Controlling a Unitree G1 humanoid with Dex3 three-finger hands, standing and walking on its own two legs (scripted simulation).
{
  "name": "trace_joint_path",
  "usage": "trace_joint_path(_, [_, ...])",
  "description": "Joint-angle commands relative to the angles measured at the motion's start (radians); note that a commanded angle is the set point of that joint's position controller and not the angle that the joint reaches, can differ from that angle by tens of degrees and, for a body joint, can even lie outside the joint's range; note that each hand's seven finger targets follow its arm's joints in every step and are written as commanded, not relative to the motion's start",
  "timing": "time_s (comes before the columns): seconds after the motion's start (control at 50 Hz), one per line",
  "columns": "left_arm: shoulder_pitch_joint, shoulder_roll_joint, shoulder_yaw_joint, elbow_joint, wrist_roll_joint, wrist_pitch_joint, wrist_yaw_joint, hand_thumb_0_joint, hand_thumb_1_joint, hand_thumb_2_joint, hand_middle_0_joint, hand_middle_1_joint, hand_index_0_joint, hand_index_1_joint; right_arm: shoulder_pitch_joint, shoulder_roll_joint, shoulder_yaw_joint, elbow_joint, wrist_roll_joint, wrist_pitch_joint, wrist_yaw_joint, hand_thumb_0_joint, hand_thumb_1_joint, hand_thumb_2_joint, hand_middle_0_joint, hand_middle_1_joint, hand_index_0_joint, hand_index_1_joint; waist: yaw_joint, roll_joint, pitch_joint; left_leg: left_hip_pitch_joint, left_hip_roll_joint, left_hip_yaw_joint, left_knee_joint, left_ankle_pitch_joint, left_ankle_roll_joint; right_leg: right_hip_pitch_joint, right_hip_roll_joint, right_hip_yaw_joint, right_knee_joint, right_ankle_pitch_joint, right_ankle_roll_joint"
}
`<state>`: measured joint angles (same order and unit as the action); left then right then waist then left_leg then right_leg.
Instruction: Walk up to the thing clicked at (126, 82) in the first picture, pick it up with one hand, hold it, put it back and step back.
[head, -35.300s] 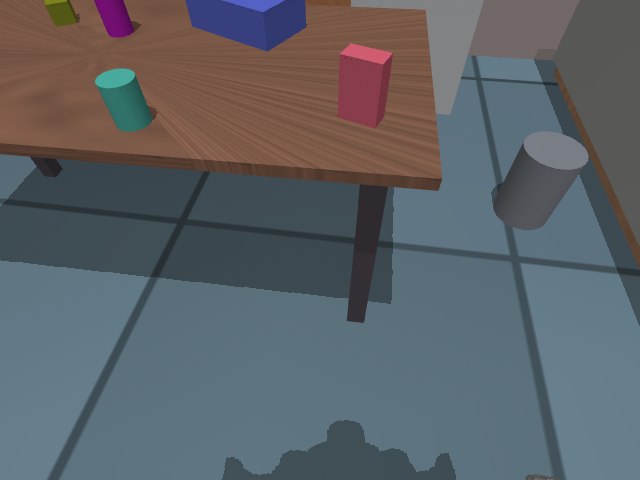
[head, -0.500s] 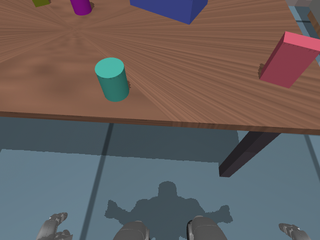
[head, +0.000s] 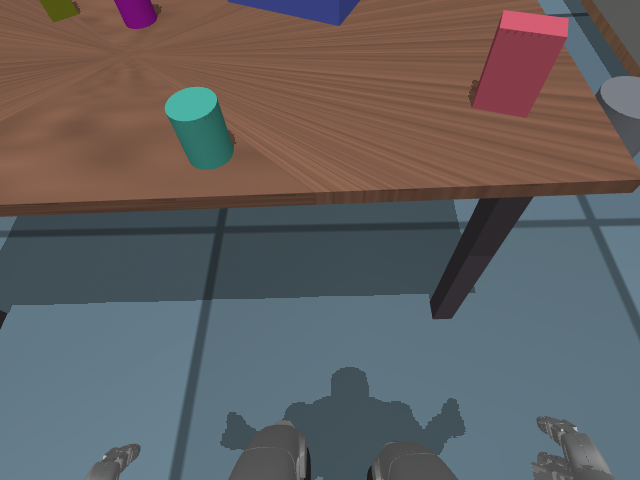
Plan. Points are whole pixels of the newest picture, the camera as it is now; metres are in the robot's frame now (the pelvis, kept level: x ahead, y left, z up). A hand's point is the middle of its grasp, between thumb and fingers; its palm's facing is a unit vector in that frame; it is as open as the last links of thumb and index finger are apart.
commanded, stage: step back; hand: left
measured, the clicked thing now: (201, 130) +0.58 +0.19 +0.05
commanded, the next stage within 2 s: none
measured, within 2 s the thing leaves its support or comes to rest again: neither
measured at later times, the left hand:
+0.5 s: hand out of the picture -0.04 +0.28 -0.14, palm faces +0.09 -0.93 -0.35, open 7.4 cm
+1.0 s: hand out of the picture -0.22 +0.24 -0.12, palm faces +0.02 -0.89 -0.45, open 7.4 cm
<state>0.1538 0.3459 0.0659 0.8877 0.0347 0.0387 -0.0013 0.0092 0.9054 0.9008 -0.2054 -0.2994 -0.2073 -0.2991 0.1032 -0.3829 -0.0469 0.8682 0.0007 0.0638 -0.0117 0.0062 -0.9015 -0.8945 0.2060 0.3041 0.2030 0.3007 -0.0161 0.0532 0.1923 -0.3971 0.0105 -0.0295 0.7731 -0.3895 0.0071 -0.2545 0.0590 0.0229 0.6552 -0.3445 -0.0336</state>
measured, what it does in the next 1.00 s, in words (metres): walks backwards: left foot, then right foot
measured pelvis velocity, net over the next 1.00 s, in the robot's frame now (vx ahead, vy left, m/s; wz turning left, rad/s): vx -0.29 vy -0.03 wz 0.04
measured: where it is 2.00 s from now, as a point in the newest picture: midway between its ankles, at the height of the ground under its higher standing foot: outside the picture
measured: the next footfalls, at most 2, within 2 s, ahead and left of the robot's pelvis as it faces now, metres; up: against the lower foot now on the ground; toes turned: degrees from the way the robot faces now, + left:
left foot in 0.34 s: -0.07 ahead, +0.13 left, +0.00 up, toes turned +2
right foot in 0.72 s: -0.22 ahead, -0.15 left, +0.00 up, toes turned +3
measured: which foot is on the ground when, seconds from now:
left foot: up 0.00-0.32, down 0.34-0.78, up 0.80-1.00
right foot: down 0.00-0.38, up 0.40-0.70, down 0.72-1.00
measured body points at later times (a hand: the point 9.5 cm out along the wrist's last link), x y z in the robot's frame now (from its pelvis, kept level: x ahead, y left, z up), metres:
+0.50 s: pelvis -0.14 +0.01 +0.01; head -0.10 +0.04 +0.46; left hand -0.05 +0.33 -0.12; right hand -0.03 -0.29 -0.09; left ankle -0.11 +0.13 -0.72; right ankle -0.11 -0.13 -0.64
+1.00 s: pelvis -0.29 -0.03 +0.01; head -0.23 -0.06 +0.45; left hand -0.22 +0.29 -0.09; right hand -0.18 -0.34 -0.13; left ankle -0.32 +0.11 -0.66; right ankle -0.26 -0.15 -0.72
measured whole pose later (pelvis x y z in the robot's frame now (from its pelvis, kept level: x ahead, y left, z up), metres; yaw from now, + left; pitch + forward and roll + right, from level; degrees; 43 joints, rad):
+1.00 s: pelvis -0.29 -0.03 +0.01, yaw +2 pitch -1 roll +1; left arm 0.21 0.35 0.07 0.82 0.05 0.04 0.02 0.01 0.90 0.90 -0.21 -0.30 -0.21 -0.30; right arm 0.16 -0.41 -0.05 0.86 0.00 0.06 -0.03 0.01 -0.90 -0.89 0.20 0.30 0.20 0.30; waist 0.02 0.04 0.15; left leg -0.42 -0.09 -0.13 1.02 -0.50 -0.02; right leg -0.33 -0.02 0.03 0.62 -0.28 -0.01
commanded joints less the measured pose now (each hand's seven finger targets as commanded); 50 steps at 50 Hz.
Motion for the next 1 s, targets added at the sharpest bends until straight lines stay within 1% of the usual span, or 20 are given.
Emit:
trace_joint_path(0.0, [-0.047, 0.302, 0.087, -0.132, -0.005, -0.029, 0.017, 0.0, 0.9, 0.9, -0.2, -0.3, -0.2, -0.3, 0.042, -0.23, -0.062, -0.055, 0.004, -0.022, -0.015, 0.0, -0.9, -0.9, 0.2, 0.3, 0.2, 0.3, 0.032, -0.203, -0.106, -0.027, -0.1, -0.16, 0.42, -0.179, -0.005, -0.122, -0.394, 0.443, -0.335, 0.334, -0.248])
trace_joint_path(0.04, [-0.096, 0.25, 0.077, -0.144, -0.009, -0.029, 0.022, 0.0, 0.9, 0.9, -0.2, -0.3, -0.2, -0.3, 0.091, -0.194, -0.046, -0.036, 0.011, -0.029, -0.019, 0.0, -0.9, -0.9, 0.2, 0.3, 0.2, 0.3, -0.008, -0.173, -0.163, -0.075, -0.144, -0.165, 0.412, -0.111, -0.001, -0.003, -0.26, 0.222, -0.252, 0.497, -0.147])
trace_joint_path(0.18, [0.043, 0.23, 0.076, -0.164, 0.002, -0.019, 0.04, 0.0, 0.9, 0.9, -0.2, -0.3, -0.2, -0.3, 0.074, -0.175, -0.031, -0.077, -0.007, -0.052, -0.031, 0.0, -0.9, -0.9, 0.2, 0.3, 0.2, 0.3, 0.086, -0.232, -0.289, -0.14, -0.063, -0.088, 0.126, -0.151, -0.04, 0.34, -0.314, 0.233, -0.139, 0.664, -0.2])
trace_joint_path(0.24, [0.02, 0.244, 0.072, -0.174, -0.005, -0.005, 0.036, 0.0, 0.9, 0.9, -0.2, -0.3, -0.2, -0.3, 0.118, -0.182, -0.042, -0.059, -0.014, -0.053, -0.025, 0.0, -0.9, -0.9, 0.2, 0.3, 0.2, 0.3, 0.071, -0.262, -0.302, -0.006, -0.041, -0.023, -0.063, -0.1, -0.02, 0.26, -0.303, 0.206, -0.118, 0.615, -0.178])
trace_joint_path(0.3, [-0.048, 0.272, 0.071, -0.198, -0.018, 0.009, 0.024, 0.0, 0.9, 0.9, -0.2, -0.3, -0.2, -0.3, 0.208, -0.194, -0.056, -0.024, -0.022, -0.054, -0.015, 0.0, -0.9, -0.9, 0.2, 0.3, 0.2, 0.3, 0.005, -0.221, -0.31, 0.194, -0.046, 0.032, -0.302, 0.151, 0.013, 0.073, -0.266, 0.175, -0.069, 0.387, -0.111])
trace_joint_path(0.32, [-0.054, 0.248, 0.061, -0.205, -0.019, 0.012, 0.021, 0.0, 0.9, 0.9, -0.2, -0.3, -0.2, -0.3, 0.202, -0.229, -0.07, -0.03, -0.032, -0.054, -0.014, 0.0, -0.9, -0.9, 0.2, 0.3, 0.2, 0.3, -0.002, -0.132, -0.287, 0.214, 0.022, -0.081, -0.347, 0.164, 0.045, -0.028, -0.222, 0.156, -0.032, 0.241, -0.068])
trace_joint_path(0.34, [-0.058, 0.212, 0.052, -0.211, -0.022, 0.011, 0.019, 0.0, 0.9, 0.9, -0.2, -0.3, -0.2, -0.3, 0.18, -0.304, -0.087, -0.042, -0.045, -0.055, -0.01, 0.0, -0.9, -0.9, 0.2, 0.3, 0.2, 0.3, -0.008, 0.074, -0.262, 0.235, 0.212, -0.345, -0.409, 0.231, 0.128, -0.188, -0.089, 0.099, 0.119, -0.021, -0.016])
trace_joint_path(0.36, [-0.106, 0.235, 0.071, -0.21, -0.025, 0.01, 0.029, 0.0, 0.9, 0.9, -0.2, -0.3, -0.2, -0.3, 0.102, -0.39, -0.101, -0.064, -0.045, -0.051, -0.001, 0.0, -0.9, -0.9, 0.2, 0.3, 0.2, 0.3, -0.031, 0.216, -0.216, 0.058, 0.368, -0.508, -0.502, 0.217, 0.27, -0.179, 0.038, 0.056, 0.367, -0.286, 0.014])
trace_joint_path(0.38, [-0.1, 0.252, 0.082, -0.189, -0.012, 0.013, 0.032, 0.0, 0.9, 0.9, -0.2, -0.3, -0.2, -0.3, 0.051, -0.387, -0.1, -0.078, -0.051, -0.057, -0.005, 0.0, -0.9, -0.9, 0.2, 0.3, 0.2, 0.3, -0.025, 0.177, -0.163, -0.051, 0.41, -0.575, -0.524, 0.182, 0.32, -0.151, 0.038, 0.165, 0.538, -0.3, 0.019])
trace_joint_path(0.46, [0.072, 0.231, 0.083, -0.111, -0.03, 0.016, 0.015, 0.0, 0.9, 0.9, -0.2, -0.3, -0.2, -0.3, -0.072, -0.235, -0.059, -0.107, -0.047, -0.062, -0.013, 0.0, -0.9, -0.9, 0.2, 0.3, 0.2, 0.3, 0.087, 0.064, -0.13, 0.059, 0.201, -0.201, -0.449, 0.274, 0.174, -0.232, 0.072, 0.175, 0.635, -0.105, 0.016])
trace_joint_path(0.58, [0.058, 0.208, 0.065, -0.122, -0.015, -0.005, 0.01, 0.0, 0.9, 0.9, -0.2, -0.3, -0.2, -0.3, 0.024, -0.235, -0.071, -0.105, -0.032, -0.053, -0.015, 0.0, -0.9, -0.9, 0.2, 0.3, 0.2, 0.3, 0.009, 0.126, -0.207, 0.31, 0.229, -0.18, -0.348, 0.353, 0.235, -0.2, -0.005, 0.109, 0.284, -0.157, 0.078])
trace_joint_path(0.68, [0.174, 0.198, 0.057, -0.048, -0.014, -0.022, 0.011, 0.0, 0.9, 0.9, -0.2, -0.3, -0.2, -0.3, 0.008, -0.276, -0.079, -0.115, -0.025, -0.019, -0.008, 0.0, -0.9, -0.9, 0.2, 0.3, 0.2, 0.3, 0.03, 0.163, -0.318, 0.293, 0.196, -0.144, -0.221, 0.421, 0.182, 0.041, -0.032, -0.024, -0.234, 0.026, 0.044])
trace_joint_path(0.7, [0.21, 0.202, 0.057, -0.03, -0.008, -0.026, 0.014, 0.0, 0.9, 0.9, -0.2, -0.3, -0.2, -0.3, -0.019, -0.269, -0.073, -0.122, -0.015, -0.013, -0.005, 0.0, -0.9, -0.9, 0.2, 0.3, 0.2, 0.3, 0.054, 0.145, -0.318, 0.236, 0.168, -0.123, -0.187, 0.379, 0.148, 0.085, -0.037, -0.025, -0.302, 0.116, 0.027])
trace_joint_path(0.72, [0.191, 0.259, 0.073, -0.031, 0.005, -0.027, 0.014, 0.0, 0.9, 0.9, -0.2, -0.3, -0.2, -0.3, -0.029, -0.234, -0.062, -0.131, -0.006, -0.013, -0.002, 0.0, -0.9, -0.9, 0.2, 0.3, 0.2, 0.3, 0.042, 0.045, -0.274, 0.081, 0.11, -0.11, -0.142, 0.249, 0.094, 0.116, -0.094, 0.102, -0.262, 0.122, -0.002])
trace_joint_path(0.74, [0.178, 0.335, 0.095, -0.05, 0.014, -0.027, 0.01, 0.0, 0.9, 0.9, -0.2, -0.3, -0.2, -0.3, -0.016, -0.184, -0.048, -0.149, 0.002, -0.018, -0.003, 0.0, -0.9, -0.9, 0.2, 0.3, 0.2, 0.3, 0.04, -0.184, -0.24, -0.106, -0.032, -0.067, -0.006, 0.011, 0.031, 0.125, -0.268, 0.351, -0.285, 0.137, -0.066])
trace_joint_path(0.76, [0.091, 0.438, 0.112, -0.092, 0.015, -0.02, 0.012, 0.0, 0.9, 0.9, -0.2, -0.3, -0.2, -0.3, -0.058, -0.189, -0.058, -0.15, -0.002, -0.016, -0.022, 0.0, -0.9, -0.9, 0.2, 0.3, 0.2, 0.3, 0.099, -0.371, -0.178, -0.096, -0.1, -0.071, 0.233, -0.227, -0.011, -0.113, -0.458, 0.553, -0.371, 0.124, -0.238])
trace_joint_path(0.78, [0.031, 0.418, 0.105, -0.121, 0.011, -0.024, 0.017, 0.0, 0.9, 0.9, -0.2, -0.3, -0.2, -0.3, -0.049, -0.232, -0.075, -0.139, -0.004, -0.015, -0.024, 0.0, -0.9, -0.9, 0.2, 0.3, 0.2, 0.3, 0.074, -0.343, -0.103, -0.052, -0.057, -0.158, 0.366, -0.221, -0.017, -0.246, -0.495, 0.583, -0.403, 0.111, -0.267])
trace_joint_path(0.82, [-0.046, 0.315, 0.079, -0.145, 0.006, -0.031, 0.023, 0.0, 0.9, 0.9, -0.2, -0.3, -0.2, -0.3, 0.007, -0.232, -0.067, -0.096, 0.005, -0.018, -0.016, 0.0, -0.9, -0.9, 0.2, 0.3, 0.2, 0.3, 0.013, -0.179, -0.107, -0.056, -0.125, -0.168, 0.41, -0.124, 0.0, -0.143, -0.332, 0.274, -0.276, 0.37, -0.184])
trace_joint_path(0.86, [-0.038, 0.275, 0.08, -0.133, 0.005, -0.029, 0.026, 0.0, 0.9, 0.9, -0.2, -0.3, -0.2, -0.3, 0.049, -0.178, -0.044, -0.082, 0.004, -0.03, -0.024, 0.0, -0.9, -0.9, 0.2, 0.3, 0.2, 0.3, 0.0, -0.202, -0.158, -0.094, -0.144, -0.12, 0.396, -0.083, -0.004, -0.023, -0.237, 0.134, -0.18, 0.539, -0.118])
trace_joint_path(0.98, [0.08, 0.267, 0.08, -0.152, 0.006, -0.013, 0.049, 0.0, 0.9, 0.9, -0.2, -0.3, -0.2, -0.3, 0.037, -0.155, -0.035, -0.104, -0.015, -0.047, -0.027, 0.0, -0.9, -0.9, 0.2, 0.3, 0.2, 0.3, 0.084, -0.266, -0.244, -0.121, -0.048, -0.057, 0.034, -0.146, -0.027, 0.277, -0.317, 0.212, -0.1, 0.651, -0.173])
